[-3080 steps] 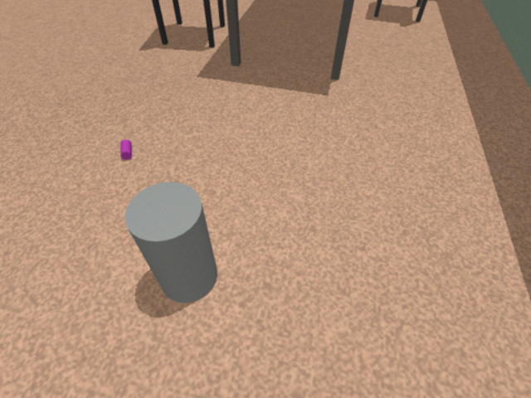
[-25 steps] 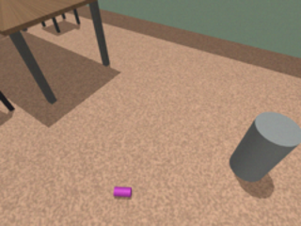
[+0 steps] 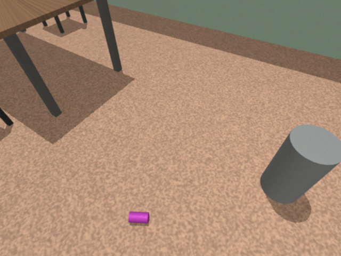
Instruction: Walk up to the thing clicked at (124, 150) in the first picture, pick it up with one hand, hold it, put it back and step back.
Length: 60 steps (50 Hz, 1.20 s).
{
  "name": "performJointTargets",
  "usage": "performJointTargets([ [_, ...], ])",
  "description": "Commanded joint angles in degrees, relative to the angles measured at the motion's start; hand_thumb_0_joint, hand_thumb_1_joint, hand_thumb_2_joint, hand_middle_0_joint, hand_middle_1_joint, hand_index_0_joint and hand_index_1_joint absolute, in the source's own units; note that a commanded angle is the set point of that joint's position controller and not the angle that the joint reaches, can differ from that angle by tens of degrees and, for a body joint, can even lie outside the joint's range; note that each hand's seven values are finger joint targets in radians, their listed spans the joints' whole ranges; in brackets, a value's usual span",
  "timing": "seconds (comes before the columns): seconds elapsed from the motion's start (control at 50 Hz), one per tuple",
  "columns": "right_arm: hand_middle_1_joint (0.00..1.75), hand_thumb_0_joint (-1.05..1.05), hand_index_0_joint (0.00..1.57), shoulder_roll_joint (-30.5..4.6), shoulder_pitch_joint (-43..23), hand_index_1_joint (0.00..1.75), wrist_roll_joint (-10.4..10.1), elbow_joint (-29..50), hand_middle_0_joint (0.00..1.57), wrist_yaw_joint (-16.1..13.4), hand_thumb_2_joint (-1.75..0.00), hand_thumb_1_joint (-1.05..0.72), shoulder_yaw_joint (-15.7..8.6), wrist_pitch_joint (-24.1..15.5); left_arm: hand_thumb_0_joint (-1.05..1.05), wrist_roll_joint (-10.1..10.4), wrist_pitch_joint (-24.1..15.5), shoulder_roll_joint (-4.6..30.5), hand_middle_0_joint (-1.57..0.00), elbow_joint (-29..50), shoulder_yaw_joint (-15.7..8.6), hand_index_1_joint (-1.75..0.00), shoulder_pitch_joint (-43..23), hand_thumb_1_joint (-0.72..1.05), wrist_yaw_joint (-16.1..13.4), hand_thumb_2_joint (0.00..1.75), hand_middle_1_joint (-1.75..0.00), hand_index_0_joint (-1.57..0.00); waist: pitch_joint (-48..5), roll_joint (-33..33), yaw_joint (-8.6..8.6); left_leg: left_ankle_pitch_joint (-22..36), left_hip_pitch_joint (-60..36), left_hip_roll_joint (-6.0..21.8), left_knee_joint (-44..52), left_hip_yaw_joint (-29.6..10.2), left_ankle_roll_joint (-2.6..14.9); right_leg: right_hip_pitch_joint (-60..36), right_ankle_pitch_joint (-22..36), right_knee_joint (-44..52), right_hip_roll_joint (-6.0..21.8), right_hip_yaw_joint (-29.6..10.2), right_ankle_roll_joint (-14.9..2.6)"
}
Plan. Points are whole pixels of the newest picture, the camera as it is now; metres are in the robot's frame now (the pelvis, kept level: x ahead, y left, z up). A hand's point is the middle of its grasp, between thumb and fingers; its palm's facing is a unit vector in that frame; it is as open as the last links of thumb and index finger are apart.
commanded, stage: stand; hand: left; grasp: from above
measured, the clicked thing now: (138, 217) +0.44 +0.21 -0.75
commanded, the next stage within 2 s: step back in 0.94 s
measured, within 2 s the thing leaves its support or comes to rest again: neither
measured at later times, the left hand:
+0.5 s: hand out of the picture +0.08 +0.24 -0.16, palm faces +0.02 -0.94 -0.33, open 7.3 cm
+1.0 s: hand out of the picture +0.08 +0.24 -0.16, palm faces +0.03 -0.94 -0.34, open 7.3 cm
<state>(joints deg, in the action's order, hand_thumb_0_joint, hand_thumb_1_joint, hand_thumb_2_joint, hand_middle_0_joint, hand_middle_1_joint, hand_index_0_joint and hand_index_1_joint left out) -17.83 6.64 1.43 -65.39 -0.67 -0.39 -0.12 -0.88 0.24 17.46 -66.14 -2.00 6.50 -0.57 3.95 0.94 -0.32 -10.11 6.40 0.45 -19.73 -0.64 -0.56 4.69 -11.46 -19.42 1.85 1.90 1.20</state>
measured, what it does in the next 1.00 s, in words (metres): stands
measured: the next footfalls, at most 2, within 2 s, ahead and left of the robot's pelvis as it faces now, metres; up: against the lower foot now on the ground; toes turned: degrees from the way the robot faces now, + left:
right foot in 1.66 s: -0.11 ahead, -0.09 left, +0.00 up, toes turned -1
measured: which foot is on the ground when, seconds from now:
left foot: down 0.00-1.00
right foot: down 0.00-1.00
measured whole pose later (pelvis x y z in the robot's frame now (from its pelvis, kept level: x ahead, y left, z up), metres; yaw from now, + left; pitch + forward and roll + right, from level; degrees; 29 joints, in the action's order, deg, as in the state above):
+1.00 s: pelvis -0.01 -0.01 +0.00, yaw +0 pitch -3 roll +0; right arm -19.7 5.4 0.6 -63.9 0.4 -0.5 0.7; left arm 0.0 0.0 19.1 -63.6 -2.6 5.8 0.0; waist 4.4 1.0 0.5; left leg -10.8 8.7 1.6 -22.4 -1.3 -1.3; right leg 6.4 -11.8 -21.0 0.7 2.5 0.2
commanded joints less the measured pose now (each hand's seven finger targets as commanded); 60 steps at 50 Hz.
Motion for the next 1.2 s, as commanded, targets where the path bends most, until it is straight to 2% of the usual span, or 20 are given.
performJointTargets([
  [0.0,0.3,0.0,0.2,-11.5,-1.6,0.3,-0.3,2.9,0.2,-0.9,-0.9,-0.9,-2.0,-1.6,0.0,0.0,-1.4,11.5,-0.2,3.2,-1.8,-0.3,-1.9,0.9,-0.9,0.9,-0.3,-0.2,-4.6,-0.6,0.01,10.8,-1.3,6.2,3.1,-5.2,1.65,-0.2,8.4,3.3,5.5,-4.5,-1.44],
  [0.2,0.3,0.0,0.2,-12.2,-2.4,0.3,-0.4,3.0,0.2,-0.8,-0.9,-0.9,-2.1,-1.7,0.0,0.1,-1.5,11.6,-0.2,3.5,-1.7,-0.3,-2.2,0.9,-0.7,0.9,-0.3,-0.2,-5.3,-0.1,-0.17,13.6,-1.7,6.6,2.8,-5.1,1.57,-1.6,11.3,3.2,5.8,-4.3,-1.57],
  [0.28,0.3,0.0,0.2,-12.1,-2.9,0.3,-0.4,3.2,0.2,-0.8,-0.9,-0.9,-2.0,-1.7,0.0,0.0,-1.6,12.2,-0.2,3.7,-1.9,-0.3,-2.6,0.9,-0.8,0.9,-0.3,-0.2,-5.6,-0.5,-0.09,12.5,-1.7,6.6,2.9,-5.0,1.63,-1.9,11.4,3.4,6.0,-4.5,-1.42],
  [0.38,0.3,0.0,0.2,-12.3,-3.0,0.3,-0.4,3.3,0.2,-0.6,-0.9,-0.9,-2.1,-1.4,0.0,-0.1,-1.6,11.9,-0.2,3.6,-1.7,-0.3,-2.9,0.9,-0.7,0.9,-0.3,-0.2,-4.2,-0.7,0.1,9.4,-0.6,6.5,3.4,-5.2,1.57,-1.0,7.5,4.4,5.7,-4.1,-1.46],
  [0.62,0.3,0.0,0.2,-12.7,-2.6,0.3,-0.6,3.3,0.2,-0.4,-0.9,-0.9,-1.9,-1.6,0.0,0.2,-1.8,12.8,-0.2,4.2,-1.6,-0.3,-3.0,0.9,-0.4,0.9,-0.3,-0.2,-4.8,-0.6,0.32,9.2,-0.9,6.7,3.5,-5.1,1.53,-1.2,8.0,4.5,6.0,-4.7,-1.92],
  [0.64,0.3,0.0,0.2,-12.7,-3.0,0.3,-0.5,3.5,0.2,-0.4,-0.9,-0.9,-2.0,-1.6,0.0,0.1,-1.9,13.0,-0.2,4.4,-1.5,-0.3,-2.9,0.9,-0.4,0.9,-0.3,-0.2,-5.5,-0.5,0.11,10.8,-1.8,6.8,3.4,-5.3,1.34,-1.3,9.2,4.1,5.9,-4.5,-1.95],
  [0.76,0.3,0.0,0.2,-12.8,-2.5,0.3,-0.5,3.2,0.2,-0.3,-0.9,-0.9,-1.8,-1.5,0.0,0.1,-1.9,13.0,-0.2,4.2,-1.4,-0.3,-2.6,0.9,-0.3,0.9,-0.3,-0.2,-4.3,-0.7,0.28,7.7,-0.4,6.7,3.9,-5.2,1.43,-1.0,7.0,4.7,5.9,-4.7,-1.86],
  [0.8,0.3,0.0,0.2,-12.8,-2.9,0.3,-0.6,3.4,0.2,-0.3,-0.9,-0.9,-2.0,-1.5,0.0,0.1,-2.0,13.1,-0.2,4.4,-1.3,-0.3,-2.4,0.9,-0.4,0.9,-0.3,-0.2,-4.8,-0.8,0.14,9.8,-1.5,6.7,3.7,-5.2,1.37,-0.5,8.2,4.6,5.9,-4.5,-1.95],
  [0.9,0.3,0.0,0.2,-13.1,-2.4,0.3,-0.5,3.3,0.2,-0.2,-0.9,-0.9,-1.9,-1.5,0.0,0.2,-2.0,13.3,-0.2,4.6,-1.2,-0.3,-2.5,0.9,-0.3,0.9,-0.3,-0.2,-4.6,-0.6,0.24,8.0,-0.9,6.8,3.9,-5.1,1.38,-0.5,7.3,4.5,6.0,-5.0,-2.07],
  [0.92,0.3,0.0,0.2,-16.1,-4.8,0.3,-1.1,4.6,0.2,0.2,-0.9,-0.9,-2.9,-0.4,0.0,1.1,-1.4,17.8,-0.2,5.0,-4.2,-0.3,-2.2,0.9,-0.6,0.9,-0.3,-0.2,2.2,-1.8,0.12,15.2,4.8,5.6,-2.6,-5.5,2.75,4.3,15.3,0.4,5.4,-5.4,-2.59],
  [0.96,0.3,0.0,0.2,-14.2,-3.0,0.3,-1.7,5.8,0.2,0.3,-0.9,-0.9,-2.8,0.1,0.0,1.4,-1.2,17.3,-0.2,6.6,-4.5,-0.3,-1.1,0.9,-0.9,0.9,-0.3,-0.2,-0.1,-2.9,0.49,14.8,5.2,4.0,-7.0,-3.5,2.62,3.7,18.6,-0.6,6.5,-6.1,-4.41],
  [1.0,0.3,0.0,0.2,-14.1,-1.3,0.3,-1.9,6.7,0.2,0.4,-0.9,-0.9,-3.2,0.6,0.0,1.1,-0.9,18.0,-0.2,8.4,-5.0,-0.3,-1.8,0.9,-0.9,0.9,-0.3,-0.2,-3.8,-4.7,1.15,12.1,4.5,1.9,-12.9,-2.0,2.45,4.3,20.2,-0.3,9.6,-8.9,-7.74],
  [1.04,0.3,0.0,0.2,-13.8,0.5,0.3,-1.6,7.4,0.2,0.6,-0.9,-0.9,-3.8,1.4,0.0,0.5,-0.5,18.6,-0.2,11.0,-5.3,-0.3,-5.2,0.9,-1.0,0.9,-0.3,-0.2,-6.1,-8.6,1.87,-3.7,5.7,-1.5,-21.1,0.1,2.0,5.9,19.4,0.5,14.8,-12.5,-12.06],
  [1.06,0.3,0.0,0.2,-14.0,2.1,0.3,-1.4,7.9,0.2,0.7,-0.9,-0.9,-4.1,1.8,0.0,0.0,-0.4,19.1,-0.2,12.5,-5.5,-0.3,-6.7,0.9,-1.0,0.9,-0.3,-0.2,-6.9,-10.6,2.14,-11.6,5.9,-2.1,-24.9,-0.4,2.36,7.3,19.9,-0.4,17.3,-14.1,-13.95],
  [1.08,0.3,0.0,0.2,-14.0,2.5,0.3,-1.2,8.6,0.2,0.9,-0.9,-0.9,-4.3,2.1,0.0,-0.3,-0.2,18.9,-0.2,13.4,-5.5,-0.3,-6.9,0.9,-0.9,0.9,-0.3,-0.2,-6.5,-10.8,2.0,-16.6,6.2,-1.9,-26.7,-1.6,2.86,9.4,19.2,-1.7,17.8,-13.9,-14.69],
  [1.1,0.3,0.0,0.2,-14.1,4.5,0.3,-1.2,9.0,0.2,1.1,-0.9,-0.9,-4.6,2.3,0.0,-0.6,0.0,19.3,-0.2,14.6,-5.6,-0.3,-8.9,0.9,-0.9,0.9,-0.3,-0.2,-6.9,-11.8,3.31,-16.2,5.9,-0.9,-26.0,-2.7,3.35,10.2,18.3,-3.0,18.0,-13.2,-13.98],
  [1.12,0.3,0.0,0.2,-14.1,4.8,0.3,-1.3,9.1,0.2,1.2,-0.9,-0.9,-4.8,2.2,0.0,-0.4,0.3,18.5,-0.2,15.2,-5.4,-0.3,-9.7,0.9,-0.9,0.9,-0.3,-0.2,-6.7,-10.8,3.31,-14.0,5.7,-0.8,-24.8,-2.4,3.54,10.9,17.0,-5.0,16.3,-10.8,-13.08],
  [1.14,0.3,0.0,0.2,-13.9,5.9,0.3,-1.3,9.4,0.2,1.2,-0.9,-0.9,-4.9,2.1,0.0,-0.4,0.5,17.9,-0.2,16.0,-5.1,-0.3,-10.5,0.9,-0.9,0.9,-0.3,-0.2,-6.4,-10.6,3.79,-6.5,6.0,-0.1,-20.0,-2.3,3.74,10.1,16.4,-8.3,14.3,-9.2,-10.94],
  [1.16,0.3,0.0,0.2,-14.9,4.5,0.3,-1.1,9.9,0.2,1.0,-0.9,-0.9,-5.1,1.6,0.0,0.0,0.9,16.5,-0.2,16.0,-4.8,-0.3,-8.4,0.9,-0.8,0.9,-0.3,-0.2,-6.1,-5.4,2.51,7.9,6.3,2.2,-12.6,-3.7,4.12,9.5,13.2,-13.3,9.9,-6.1,-8.47],
  [1.18,0.3,0.0,0.2,-17.7,2.8,0.3,-0.4,11.2,0.2,0.7,-0.9,-0.9,-5.6,1.2,0.0,0.6,1.3,14.6,-0.2,16.8,-4.2,-0.3,-8.0,0.9,-0.7,0.9,-0.3,-0.2,-5.2,3.2,2.21,20.9,7.7,8.9,-5.3,-12.3,6.63,11.4,5.8,-22.1,2.0,-2.3,-4.47],
])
